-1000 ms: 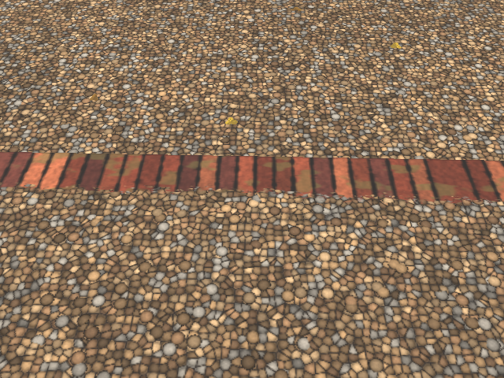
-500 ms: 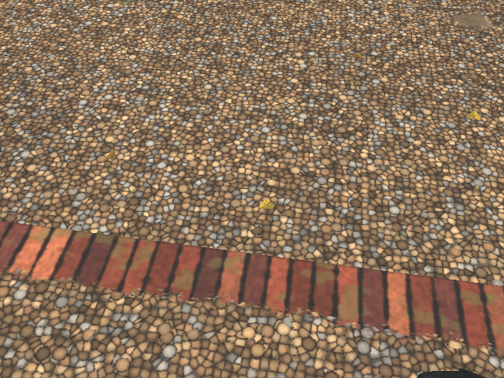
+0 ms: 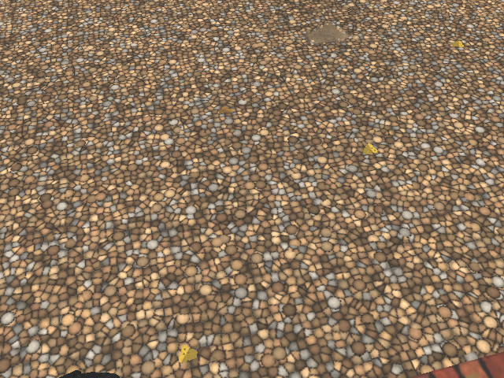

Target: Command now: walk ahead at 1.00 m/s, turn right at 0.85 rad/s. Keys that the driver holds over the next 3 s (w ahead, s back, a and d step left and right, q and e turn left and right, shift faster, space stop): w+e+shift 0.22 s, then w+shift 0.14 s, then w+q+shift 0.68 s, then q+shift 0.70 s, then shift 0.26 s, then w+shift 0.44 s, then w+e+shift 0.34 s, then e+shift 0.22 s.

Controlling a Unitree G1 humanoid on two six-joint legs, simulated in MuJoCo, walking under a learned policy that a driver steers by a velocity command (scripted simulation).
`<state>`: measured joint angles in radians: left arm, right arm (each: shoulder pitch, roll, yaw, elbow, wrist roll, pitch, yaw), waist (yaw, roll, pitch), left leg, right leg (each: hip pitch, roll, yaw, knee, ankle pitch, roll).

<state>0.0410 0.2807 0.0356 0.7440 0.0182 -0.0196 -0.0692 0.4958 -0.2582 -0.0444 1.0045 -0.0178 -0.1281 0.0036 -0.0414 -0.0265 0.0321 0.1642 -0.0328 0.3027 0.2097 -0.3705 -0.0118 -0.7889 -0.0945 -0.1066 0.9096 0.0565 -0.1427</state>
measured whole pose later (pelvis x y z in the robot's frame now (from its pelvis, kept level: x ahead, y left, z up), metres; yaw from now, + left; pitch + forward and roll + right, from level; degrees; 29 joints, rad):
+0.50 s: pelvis +0.47 -0.05 +0.00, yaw -18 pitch +2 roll +0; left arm 0.46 0.28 0.05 0.90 0.00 -0.12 -0.01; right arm 0.00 -0.25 0.02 0.66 -0.02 -0.06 0.03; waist 0.11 0.02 0.04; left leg -0.69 0.09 0.07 0.55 0.14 0.07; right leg 0.22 0.15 0.11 0.12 -0.34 -0.17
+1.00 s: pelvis +0.95 -0.15 -0.01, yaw +3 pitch +3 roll +0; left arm -0.08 0.25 -0.06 0.57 0.04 -0.10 -0.01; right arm 0.53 -0.30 -0.09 0.87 0.01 -0.07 0.02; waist -0.16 -0.01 0.00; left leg 0.07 -0.13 -0.29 0.42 -0.47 0.11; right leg -0.53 -0.04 0.07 0.47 -0.07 0.00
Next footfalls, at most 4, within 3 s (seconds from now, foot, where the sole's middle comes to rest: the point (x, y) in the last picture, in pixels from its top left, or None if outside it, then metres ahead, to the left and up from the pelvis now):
0.12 right None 0.31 -0.04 -0.76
0.58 left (270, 276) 0.78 -0.04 -0.76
1.00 right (335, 180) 1.15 -0.29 -0.76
1.38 left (253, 132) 1.40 -0.02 -0.76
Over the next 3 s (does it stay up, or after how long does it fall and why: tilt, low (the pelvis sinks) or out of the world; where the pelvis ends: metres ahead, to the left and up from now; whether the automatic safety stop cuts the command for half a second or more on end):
stays up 1.74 0.21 0.01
